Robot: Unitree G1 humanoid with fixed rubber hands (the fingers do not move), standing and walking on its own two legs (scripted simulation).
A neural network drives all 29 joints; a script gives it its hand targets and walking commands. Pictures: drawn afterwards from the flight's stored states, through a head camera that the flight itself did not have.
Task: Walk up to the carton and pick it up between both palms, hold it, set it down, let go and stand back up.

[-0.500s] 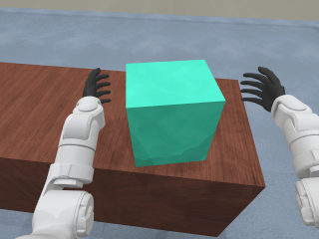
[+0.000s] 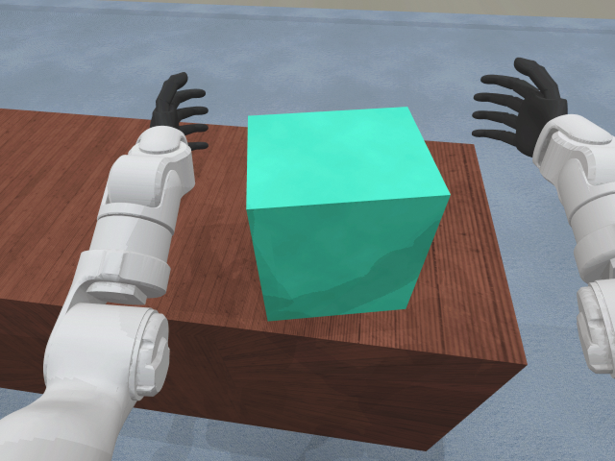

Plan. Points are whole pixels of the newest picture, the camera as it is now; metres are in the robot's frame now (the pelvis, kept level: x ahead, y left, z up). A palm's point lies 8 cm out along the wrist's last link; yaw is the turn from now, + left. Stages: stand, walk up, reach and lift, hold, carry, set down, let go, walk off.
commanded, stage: reach and lift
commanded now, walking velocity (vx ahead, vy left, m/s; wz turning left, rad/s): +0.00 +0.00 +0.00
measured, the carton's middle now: (333, 220) +0.49 +0.01 +0.03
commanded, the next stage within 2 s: none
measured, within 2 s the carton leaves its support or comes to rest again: neither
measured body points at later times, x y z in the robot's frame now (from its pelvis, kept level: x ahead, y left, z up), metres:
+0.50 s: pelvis -0.01 +0.00 +0.00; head +0.06 +0.00 +0.44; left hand +0.46 +0.22 +0.14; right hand +0.50 -0.22 +0.19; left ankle -0.01 +0.17 -0.74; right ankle +0.02 -0.09 -0.74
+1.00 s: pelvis +0.00 +0.00 -0.01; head +0.11 -0.01 +0.43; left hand +0.46 +0.20 +0.06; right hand +0.52 -0.22 +0.11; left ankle -0.01 +0.17 -0.74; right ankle +0.02 -0.09 -0.74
